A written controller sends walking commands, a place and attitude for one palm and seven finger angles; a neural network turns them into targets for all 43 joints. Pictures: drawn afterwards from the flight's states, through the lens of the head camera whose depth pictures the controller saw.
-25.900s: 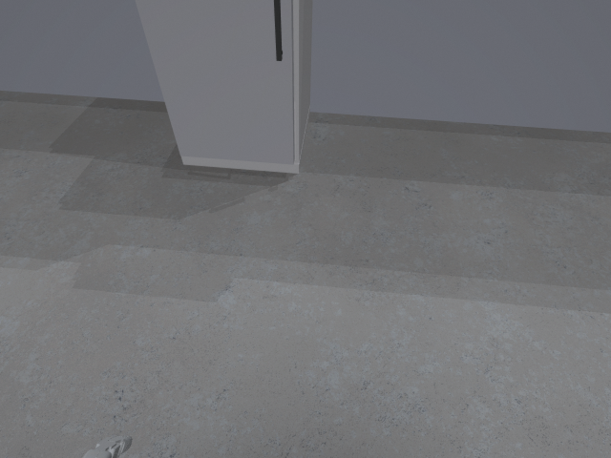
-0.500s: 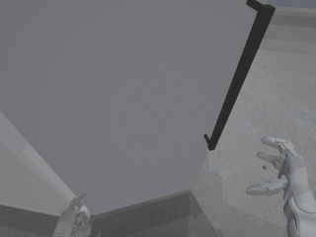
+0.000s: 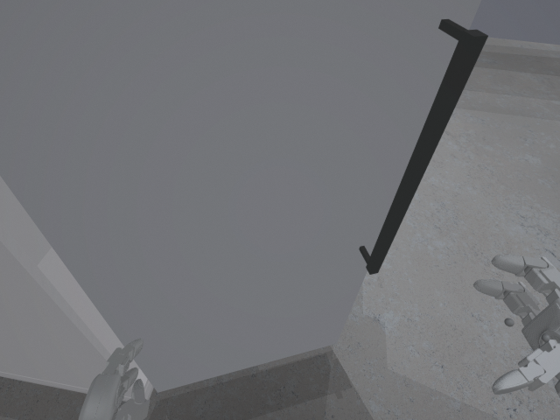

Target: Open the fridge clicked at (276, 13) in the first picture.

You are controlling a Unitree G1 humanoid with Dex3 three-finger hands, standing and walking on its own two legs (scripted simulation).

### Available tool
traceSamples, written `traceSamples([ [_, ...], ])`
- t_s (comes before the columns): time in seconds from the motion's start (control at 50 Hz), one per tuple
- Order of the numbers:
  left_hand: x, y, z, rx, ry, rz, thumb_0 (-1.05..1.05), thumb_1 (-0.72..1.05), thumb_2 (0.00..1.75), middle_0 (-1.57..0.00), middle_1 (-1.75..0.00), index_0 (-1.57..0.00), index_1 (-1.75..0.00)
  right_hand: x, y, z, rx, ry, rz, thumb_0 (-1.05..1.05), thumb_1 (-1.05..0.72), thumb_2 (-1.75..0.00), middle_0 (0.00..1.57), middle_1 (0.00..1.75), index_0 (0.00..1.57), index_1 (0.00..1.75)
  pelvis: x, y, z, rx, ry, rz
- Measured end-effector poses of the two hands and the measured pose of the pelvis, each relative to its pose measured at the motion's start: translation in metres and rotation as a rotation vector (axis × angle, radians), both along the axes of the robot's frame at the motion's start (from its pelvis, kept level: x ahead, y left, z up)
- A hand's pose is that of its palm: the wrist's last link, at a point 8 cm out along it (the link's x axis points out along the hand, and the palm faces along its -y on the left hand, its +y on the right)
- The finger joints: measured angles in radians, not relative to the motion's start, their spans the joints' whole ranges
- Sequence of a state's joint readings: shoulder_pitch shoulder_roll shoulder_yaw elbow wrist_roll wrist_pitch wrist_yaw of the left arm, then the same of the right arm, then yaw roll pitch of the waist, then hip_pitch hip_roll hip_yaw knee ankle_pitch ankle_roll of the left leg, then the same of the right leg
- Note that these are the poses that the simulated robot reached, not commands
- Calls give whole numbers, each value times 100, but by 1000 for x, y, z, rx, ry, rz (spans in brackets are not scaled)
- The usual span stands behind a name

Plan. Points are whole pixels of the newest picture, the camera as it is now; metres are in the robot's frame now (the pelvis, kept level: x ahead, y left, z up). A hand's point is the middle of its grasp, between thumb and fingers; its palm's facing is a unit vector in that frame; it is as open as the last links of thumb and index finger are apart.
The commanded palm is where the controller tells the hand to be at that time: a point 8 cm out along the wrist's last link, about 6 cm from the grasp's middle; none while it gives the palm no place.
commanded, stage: draw the hand back to the body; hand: right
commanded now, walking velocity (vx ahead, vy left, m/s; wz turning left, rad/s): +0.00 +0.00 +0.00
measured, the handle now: (400, 179) +0.47 -0.17 +0.12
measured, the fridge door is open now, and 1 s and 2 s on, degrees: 65 65 65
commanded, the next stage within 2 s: step back with the hand held close in 1.18 s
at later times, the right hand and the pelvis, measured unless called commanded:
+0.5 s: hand out of the picture +0.22 -0.29 +0.15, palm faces +0.46 +0.82 -0.33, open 11.8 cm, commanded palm +0.18 -0.32 +0.17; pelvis +0.01 -0.02 +0.02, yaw +0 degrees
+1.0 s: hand out of the picture +0.21 -0.29 +0.18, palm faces +0.49 +0.78 -0.38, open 7.6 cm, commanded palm +0.16 -0.31 +0.20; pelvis +0.02 -0.01 +0.03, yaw +0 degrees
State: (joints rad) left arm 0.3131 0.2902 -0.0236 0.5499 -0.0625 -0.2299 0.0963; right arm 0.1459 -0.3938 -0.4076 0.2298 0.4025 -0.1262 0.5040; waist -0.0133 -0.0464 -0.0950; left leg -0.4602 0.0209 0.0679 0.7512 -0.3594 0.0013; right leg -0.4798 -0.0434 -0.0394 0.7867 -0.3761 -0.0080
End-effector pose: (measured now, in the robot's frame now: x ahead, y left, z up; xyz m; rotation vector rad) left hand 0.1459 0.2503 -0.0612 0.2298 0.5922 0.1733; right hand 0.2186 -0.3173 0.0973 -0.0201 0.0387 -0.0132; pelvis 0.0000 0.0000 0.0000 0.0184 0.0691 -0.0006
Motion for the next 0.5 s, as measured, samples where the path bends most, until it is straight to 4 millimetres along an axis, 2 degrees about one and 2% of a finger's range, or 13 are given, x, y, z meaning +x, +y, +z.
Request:
traceSamples([
  [0.06,5,-4,3,19,-16,-29,2,90,90,-20,-30,-20,-30,-13,6,5,-17,-38,-4,-1,54,-20,24,115,25,115,-3,-2,0,6,-16,-12],
  [0.12,11,-10,8,25,-42,-46,2,90,90,-20,-30,-20,-30,-17,9,13,-28,-79,4,-1,52,-22,25,113,25,113,-6,-3,1,10,-32,-20],
  [0.2,19,-23,14,26,-47,-65,2,90,90,-20,-30,-20,-30,-16,5,26,-158,-66,-173,-1,44,-25,25,108,25,109,-7,-4,7,8,-59,-20],
  [0.36,28,-48,18,-22,-27,-83,2,90,90,-20,-30,-20,-30,-35,2,45,-296,-49,-370,-1,19,-37,24,94,25,94,2,-13,19,-2,-91,-4],
  [0.5,35,-57,13,-29,21,-113,2,90,90,-20,-30,-21,-30,-41,-10,70,-359,-96,-455,0,-5,-49,23,80,24,80,11,-18,24,-7,-124,-6],
])
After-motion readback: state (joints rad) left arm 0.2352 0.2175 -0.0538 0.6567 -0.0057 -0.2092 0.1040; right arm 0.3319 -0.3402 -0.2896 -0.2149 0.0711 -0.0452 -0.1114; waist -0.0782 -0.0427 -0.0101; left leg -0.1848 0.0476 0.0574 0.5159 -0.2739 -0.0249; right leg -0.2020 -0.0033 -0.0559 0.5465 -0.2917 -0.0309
